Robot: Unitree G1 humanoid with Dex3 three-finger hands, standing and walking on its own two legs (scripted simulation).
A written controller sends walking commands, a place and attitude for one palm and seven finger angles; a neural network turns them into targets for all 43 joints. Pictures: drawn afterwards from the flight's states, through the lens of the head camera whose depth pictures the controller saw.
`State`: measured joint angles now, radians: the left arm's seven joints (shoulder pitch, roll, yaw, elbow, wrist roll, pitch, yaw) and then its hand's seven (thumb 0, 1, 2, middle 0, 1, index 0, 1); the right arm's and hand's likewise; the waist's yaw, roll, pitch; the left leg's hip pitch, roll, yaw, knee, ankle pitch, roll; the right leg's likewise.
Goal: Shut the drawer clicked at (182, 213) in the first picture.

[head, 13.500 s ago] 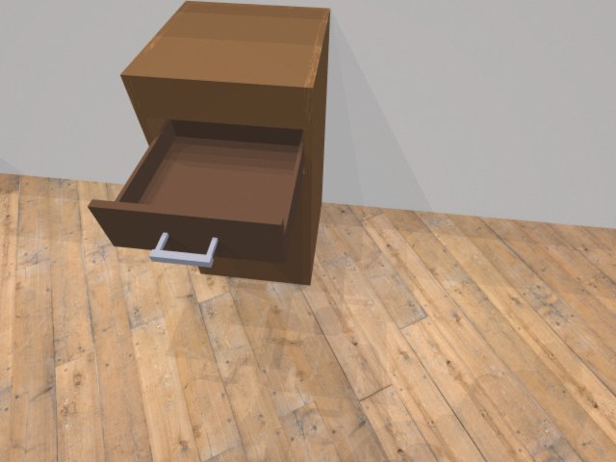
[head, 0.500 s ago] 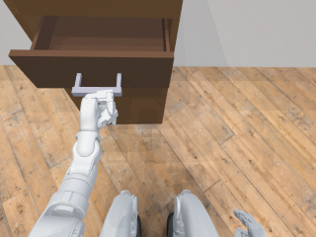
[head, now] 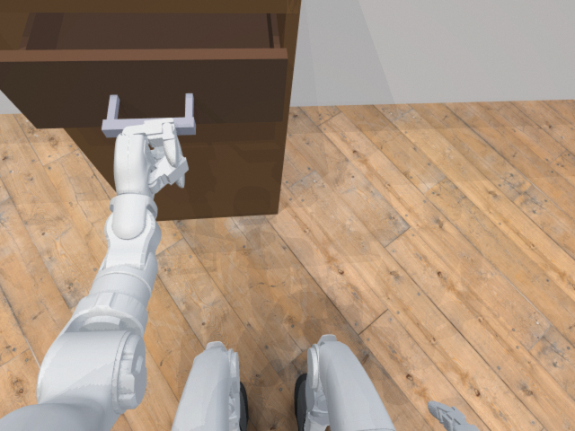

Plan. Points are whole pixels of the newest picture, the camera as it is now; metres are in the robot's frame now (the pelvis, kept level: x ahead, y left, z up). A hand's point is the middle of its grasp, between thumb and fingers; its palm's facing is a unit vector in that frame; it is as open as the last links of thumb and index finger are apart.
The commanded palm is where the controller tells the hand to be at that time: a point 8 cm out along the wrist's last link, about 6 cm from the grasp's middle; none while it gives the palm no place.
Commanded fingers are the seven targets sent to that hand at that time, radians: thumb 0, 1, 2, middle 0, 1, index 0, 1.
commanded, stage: push the drawer shut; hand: left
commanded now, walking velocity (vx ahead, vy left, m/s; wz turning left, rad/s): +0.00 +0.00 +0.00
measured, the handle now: (151, 115) +0.55 +0.17 +0.02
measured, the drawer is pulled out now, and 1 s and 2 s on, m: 0.08 0.00 0.00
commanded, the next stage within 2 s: pull the fist back off the drawer in 0.88 s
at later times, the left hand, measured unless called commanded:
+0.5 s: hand (183, 121) +0.54 +0.12 +0.02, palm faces +0.03 -1.00 -0.05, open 3.1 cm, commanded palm +0.53 +0.16 +0.02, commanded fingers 0.00 0.90 0.90 -1.40 -1.60 -1.40 -1.60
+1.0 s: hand (179, 111) +0.56 +0.13 +0.01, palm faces +0.03 -1.00 -0.06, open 2.7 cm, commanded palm +0.59 +0.15 +0.02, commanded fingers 0.00 0.90 0.90 -1.40 -1.60 -1.40 -1.60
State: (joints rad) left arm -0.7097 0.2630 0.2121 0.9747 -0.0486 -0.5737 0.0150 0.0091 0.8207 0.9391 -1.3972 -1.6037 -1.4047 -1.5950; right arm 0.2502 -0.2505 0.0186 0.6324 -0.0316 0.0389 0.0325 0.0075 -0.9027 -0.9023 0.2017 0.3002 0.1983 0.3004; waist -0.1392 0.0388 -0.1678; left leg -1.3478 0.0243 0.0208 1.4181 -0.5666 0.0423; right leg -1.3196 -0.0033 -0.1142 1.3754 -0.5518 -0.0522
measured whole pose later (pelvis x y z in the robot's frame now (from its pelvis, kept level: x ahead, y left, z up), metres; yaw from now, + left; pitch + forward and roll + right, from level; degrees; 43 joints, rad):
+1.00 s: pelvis -0.02 +0.01 -0.03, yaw -2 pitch +33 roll -6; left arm -1.15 0.50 0.30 1.29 0.06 -0.49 0.02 -0.08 0.67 1.03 -1.40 -1.60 -1.40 -1.60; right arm 0.33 -0.25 0.08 0.64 -0.07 0.05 0.05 0.00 -0.90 -0.90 0.20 0.30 0.20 0.30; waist -0.27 0.04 -0.14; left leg -1.55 0.03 -0.03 1.52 -0.55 0.05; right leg -1.49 0.00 -0.16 1.42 -0.52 -0.05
